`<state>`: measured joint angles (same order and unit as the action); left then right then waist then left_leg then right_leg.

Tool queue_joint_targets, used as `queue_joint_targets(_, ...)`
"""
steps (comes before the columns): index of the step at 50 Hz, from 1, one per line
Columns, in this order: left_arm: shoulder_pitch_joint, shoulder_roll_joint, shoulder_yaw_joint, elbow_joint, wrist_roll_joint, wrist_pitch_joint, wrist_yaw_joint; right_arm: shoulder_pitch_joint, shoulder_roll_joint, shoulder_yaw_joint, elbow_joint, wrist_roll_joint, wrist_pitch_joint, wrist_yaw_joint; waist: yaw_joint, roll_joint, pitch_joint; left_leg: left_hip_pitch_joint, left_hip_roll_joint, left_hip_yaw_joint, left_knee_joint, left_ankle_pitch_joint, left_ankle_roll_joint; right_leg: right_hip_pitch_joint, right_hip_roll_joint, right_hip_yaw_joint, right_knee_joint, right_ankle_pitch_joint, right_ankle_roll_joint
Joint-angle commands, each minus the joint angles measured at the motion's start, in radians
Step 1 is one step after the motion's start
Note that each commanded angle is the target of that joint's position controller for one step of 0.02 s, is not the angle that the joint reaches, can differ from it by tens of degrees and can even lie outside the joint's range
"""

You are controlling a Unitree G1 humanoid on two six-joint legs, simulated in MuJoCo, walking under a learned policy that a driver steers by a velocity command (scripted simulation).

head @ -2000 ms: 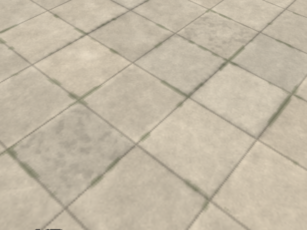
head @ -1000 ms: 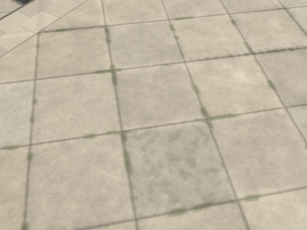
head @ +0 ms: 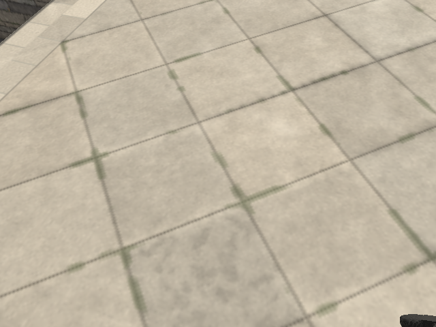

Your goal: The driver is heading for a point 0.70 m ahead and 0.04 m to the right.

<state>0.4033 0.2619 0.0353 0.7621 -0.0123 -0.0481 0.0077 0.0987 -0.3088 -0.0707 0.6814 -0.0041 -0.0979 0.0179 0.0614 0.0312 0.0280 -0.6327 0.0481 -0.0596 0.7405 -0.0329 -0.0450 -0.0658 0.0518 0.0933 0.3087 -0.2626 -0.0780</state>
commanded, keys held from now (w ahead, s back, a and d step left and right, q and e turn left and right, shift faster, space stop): w+e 0.24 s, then w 0.54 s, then no key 0.04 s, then q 0.04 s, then no key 0.14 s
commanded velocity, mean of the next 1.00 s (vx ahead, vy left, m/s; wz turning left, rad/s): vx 0.45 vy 0.00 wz -0.26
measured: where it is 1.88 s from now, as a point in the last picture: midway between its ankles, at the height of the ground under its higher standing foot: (303, 272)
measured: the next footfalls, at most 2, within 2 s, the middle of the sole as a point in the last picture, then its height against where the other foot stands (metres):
left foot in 0.20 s outside the picture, level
right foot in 0.66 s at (324, 319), level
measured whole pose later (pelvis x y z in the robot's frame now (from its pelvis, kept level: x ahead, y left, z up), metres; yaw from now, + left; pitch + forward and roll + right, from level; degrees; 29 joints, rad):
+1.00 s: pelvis +0.52 -0.11 +0.00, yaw -14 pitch +1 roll -1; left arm 0.31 0.28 0.04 0.77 0.01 -0.07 -0.01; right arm 0.10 -0.30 -0.03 0.79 0.00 -0.06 0.02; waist 0.05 0.05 0.05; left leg -0.61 0.08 -0.03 0.71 -0.03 -0.03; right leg -0.10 0.06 -0.06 0.27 -0.19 -0.06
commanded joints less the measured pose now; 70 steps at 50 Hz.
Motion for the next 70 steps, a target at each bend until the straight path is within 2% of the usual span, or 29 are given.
queue_joint_targets(1,0.007,0.209,0.063,-0.053,-0.011,-0.010,0.020,-0.180,-0.036,0.000,-0.104,0.011,-0.019,0.011,0.020,-0.123,0.051,0.032,-0.048,0.028,-0.158,0.114,-0.018,-0.086,-0.189,0.166,-0.121,0.166,-0.125)
queue_joint_targets(8,0.021,0.212,0.080,-0.041,-0.015,0.016,0.027,-0.137,-0.107,-0.024,-0.099,0.018,-0.041,0.021,-0.032,-0.175,0.013,0.204,-0.070,0.012,-0.274,-0.013,0.052,0.033,-0.239,0.271,0.049,0.415,-0.081)
queue_joint_targets(9,0.005,0.196,0.074,-0.051,-0.010,0.019,0.023,-0.027,-0.138,-0.043,-0.072,0.016,-0.043,0.012,-0.091,-0.173,-0.066,0.367,-0.077,0.037,-0.307,-0.003,0.082,0.020,-0.191,0.241,0.176,0.544,-0.056)
queue_joint_targets(10,-0.019,0.161,0.059,-0.078,0.001,0.021,0.017,0.129,-0.174,-0.056,-0.053,0.003,-0.044,0.002,-0.170,-0.150,-0.219,0.652,0.020,-0.043,-0.264,-0.032,0.140,-0.098,-0.134,0.213,0.406,0.477,-0.023)
queue_joint_targets(11,0.090,0.055,0.029,-0.104,0.007,0.014,0.015,0.268,-0.255,-0.073,-0.034,-0.016,-0.035,-0.006,-0.149,0.093,-0.410,1.051,0.278,-0.424,-0.259,-0.191,0.268,-0.424,0.003,0.121,0.778,0.026,0.045)
queue_joint_targets(12,0.146,0.086,0.024,-0.112,-0.030,0.004,0.014,0.272,-0.208,-0.060,-0.015,-0.006,-0.030,0.008,-0.121,0.300,-0.461,1.103,0.390,-0.768,-0.416,-0.406,0.335,-0.621,0.020,0.109,0.973,-0.334,0.065)
queue_joint_targets(13,0.061,0.180,0.048,-0.097,-0.044,0.004,0.013,0.216,-0.122,-0.037,-0.022,0.006,-0.023,0.004,-0.139,0.168,-0.279,0.959,0.340,-0.639,-0.454,-0.505,0.288,-0.688,-0.050,0.110,1.033,-0.251,0.070)
queue_joint_targets(15,-0.080,0.179,0.049,-0.122,-0.016,0.002,0.011,0.138,-0.074,-0.020,-0.004,0.000,-0.010,0.001,-0.118,0.030,-0.082,0.671,0.249,-0.371,-0.484,-0.288,0.247,-0.647,-0.116,0.046,0.964,-0.123,0.069)
queue_joint_targets(17,-0.086,0.141,0.046,-0.127,-0.015,0.006,0.001,0.107,-0.058,-0.013,0.013,-0.013,-0.015,0.000,-0.072,0.062,-0.031,0.526,0.196,-0.248,-0.538,-0.171,0.247,-0.566,-0.151,0.044,0.883,-0.082,0.064)
queue_joint_targets(21,-0.144,0.078,0.021,-0.149,0.001,0.009,-0.008,0.110,-0.104,-0.026,0.054,0.010,-0.030,0.001,-0.056,0.045,0.010,0.463,0.204,-0.133,-0.616,-0.048,0.292,-0.574,-0.170,0.006,0.679,-0.021,0.078)
queue_joint_targets(25,-0.263,0.069,0.004,-0.170,0.003,-0.016,-0.030,0.125,-0.143,-0.031,0.074,0.024,-0.017,-0.001,-0.093,0.024,0.022,0.449,0.154,-0.004,-0.620,0.022,0.257,-0.490,-0.155,-0.057,0.413,0.202,0.079)
queue_joint_targets(30,-0.366,0.110,0.016,-0.215,-0.005,-0.021,-0.043,0.217,-0.187,-0.037,0.126,0.042,0.010,-0.002,-0.111,0.034,0.032,0.574,0.213,-0.003,-0.559,0.050,0.214,-0.447,-0.119,-0.083,0.264,0.187,0.042)
queue_joint_targets(33,-0.118,0.189,0.065,-0.147,0.004,-0.016,-0.033,0.225,-0.157,-0.019,0.138,0.034,0.027,-0.008,0.031,0.015,-0.121,0.526,0.138,0.089,-0.212,0.344,0.146,-0.062,-0.055,-0.138,0.203,0.167,-0.020)
queue_joint_targets(34,0.055,0.275,0.090,-0.123,0.010,-0.008,-0.018,0.234,-0.093,0.010,0.110,0.002,0.024,-0.011,0.092,-0.125,-0.264,0.335,0.080,0.139,0.125,0.071,0.097,0.209,-0.253,0.094,0.217,0.186,-0.085)
queue_joint_targets(35,0.061,0.344,0.093,-0.124,0.016,-0.006,-0.022,0.337,-0.003,0.037,0.088,0.009,0.006,-0.007,0.012,-0.362,-0.364,0.006,-0.089,0.074,0.434,-0.533,0.047,0.409,-0.443,0.592,0.049,-0.060,-0.237)
queue_joint_targets(36,0.045,0.244,0.070,-0.131,0.006,-0.014,-0.029,0.273,-0.119,0.012,0.101,0.032,-0.007,-0.002,0.050,-0.230,-0.319,-0.100,-0.039,-0.035,0.542,-0.540,0.056,0.375,-0.428,0.627,-0.011,-0.166,-0.221)
queue_joint_targets(37,-0.014,0.208,0.056,-0.133,0.006,-0.021,-0.031,0.196,-0.147,0.002,0.076,0.050,-0.015,0.003,0.038,-0.195,-0.193,-0.159,0.007,-0.018,0.543,-0.450,0.072,0.278,-0.398,0.478,-0.014,-0.106,-0.189)
queue_joint_targets(40,-0.145,0.145,0.037,-0.142,0.026,-0.031,-0.036,0.154,-0.115,0.003,0.079,0.019,-0.004,-0.003,-0.047,-0.116,-0.075,-0.027,0.088,-0.006,0.414,-0.274,0.060,0.004,-0.300,0.232,-0.064,0.281,-0.158)
queue_joint_targets(45,-0.175,0.157,0.045,-0.094,0.021,-0.050,-0.019,0.143,-0.042,0.022,0.086,0.001,0.041,-0.012,-0.092,-0.090,-0.051,0.068,0.063,0.022,0.200,-0.154,0.003,-0.107,-0.261,-0.015,-0.094,0.733,-0.155)
queue_joint_targets(51,-0.119,0.179,0.047,-0.022,0.017,-0.022,-0.003,-0.003,-0.042,0.029,0.056,0.001,0.030,0.009,-0.035,-0.104,-0.065,0.189,0.002,0.041,-0.143,0.101,0.026,-0.044,-0.241,-0.075,-0.061,0.672,-0.114)
queue_joint_targets(55,-0.146,0.170,0.045,0.013,0.000,0.001,0.004,0.047,-0.082,0.010,0.074,-0.016,0.022,0.014,-0.086,-0.092,-0.084,0.297,-0.027,0.053,-0.294,0.101,0.087,0.006,-0.233,-0.050,0.105,0.609,-0.066)
queue_joint_targets(56,-0.103,0.153,0.040,0.022,0.011,-0.001,0.005,0.082,-0.131,-0.004,0.086,-0.022,0.020,0.005,-0.085,-0.042,-0.122,0.416,0.010,0.016,-0.322,0.396,0.113,-0.019,-0.173,-0.073,0.194,0.554,-0.019)
queue_joint_targets(57,-0.015,0.119,0.027,0.021,0.037,-0.012,0.002,0.100,-0.192,-0.014,0.082,-0.031,0.024,-0.005,-0.040,0.072,-0.224,0.649,0.145,-0.103,-0.231,0.741,0.197,-0.154,-0.104,-0.097,0.332,0.299,0.035)
queue_joint_targets(58,0.042,0.064,0.004,0.044,0.036,-0.010,0.001,0.126,-0.119,0.004,0.091,-0.032,0.043,-0.013,-0.053,0.163,-0.323,0.778,0.270,-0.257,-0.238,0.766,0.338,-0.275,-0.046,-0.088,0.495,-0.108,0.091)
queue_joint_targets(59,-0.025,0.102,0.012,0.037,0.019,0.008,0.001,0.135,-0.055,0.023,0.100,-0.015,0.054,-0.011,-0.088,0.159,-0.313,0.736,0.298,-0.328,-0.300,0.620,0.377,-0.329,-0.043,-0.037,0.610,-0.417,0.121)
queue_joint_targets(61,-0.095,0.134,0.028,0.026,0.000,0.051,0.013,0.049,-0.054,0.030,0.101,-0.005,0.060,-0.002,-0.070,0.078,-0.192,0.585,0.257,-0.297,-0.383,0.222,0.318,-0.385,-0.087,-0.010,0.653,-0.420,0.133)
queue_joint_targets(64,-0.086,0.111,0.030,0.045,0.011,0.090,0.035,-0.083,-0.077,0.020,0.092,-0.017,0.073,-0.007,-0.023,0.119,-0.103,0.351,0.179,-0.205,-0.473,-0.086,0.246,-0.253,-0.108,-0.034,0.471,-0.261,0.147)
queue_joint_targets(68,-0.047,0.073,0.025,0.101,0.029,0.081,0.028,-0.082,-0.051,0.025,0.126,-0.002,0.083,-0.021,-0.005,0.086,-0.130,0.265,0.098,-0.086,-0.454,-0.310,0.176,-0.032,-0.075,-0.096,0.193,0.081,0.112)
queue_joint_targets(70,-0.112,0.136,0.033,0.073,0.039,0.080,0.031,-0.039,-0.036,0.031,0.151,-0.011,0.082,-0.019,-0.054,-0.001,-0.051,0.254,0.032,-0.040,-0.432,-0.465,0.085,-0.111,-0.150,-0.018,0.108,-0.006,0.064)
